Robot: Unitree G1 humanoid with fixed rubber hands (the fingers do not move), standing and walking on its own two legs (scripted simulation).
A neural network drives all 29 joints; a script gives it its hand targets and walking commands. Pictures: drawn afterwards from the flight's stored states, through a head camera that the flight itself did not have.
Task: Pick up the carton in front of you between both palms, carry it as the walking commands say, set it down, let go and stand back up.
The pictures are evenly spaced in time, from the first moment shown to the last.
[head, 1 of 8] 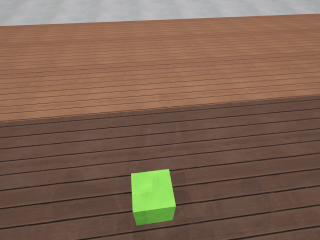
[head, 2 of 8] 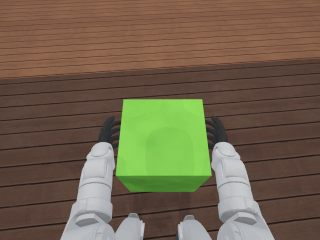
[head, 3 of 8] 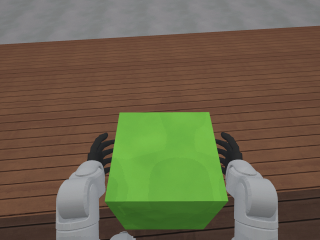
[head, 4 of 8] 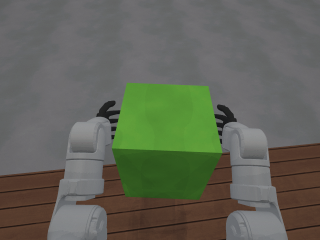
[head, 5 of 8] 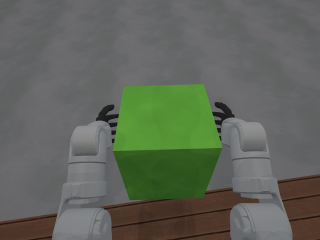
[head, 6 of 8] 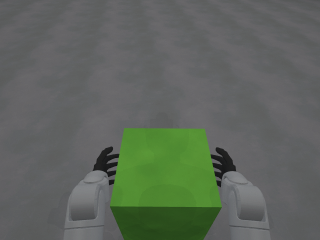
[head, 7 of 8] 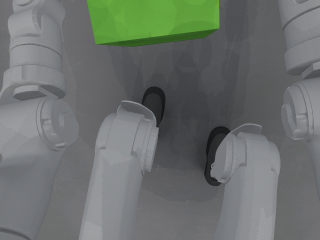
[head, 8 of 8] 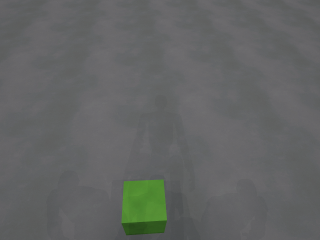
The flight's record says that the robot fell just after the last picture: no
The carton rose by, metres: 0.68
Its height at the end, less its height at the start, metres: -0.43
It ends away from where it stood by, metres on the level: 5.96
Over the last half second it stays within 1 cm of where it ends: yes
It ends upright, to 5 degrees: yes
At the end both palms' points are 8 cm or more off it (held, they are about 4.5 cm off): yes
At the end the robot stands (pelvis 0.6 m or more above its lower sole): yes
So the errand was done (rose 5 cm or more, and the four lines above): yes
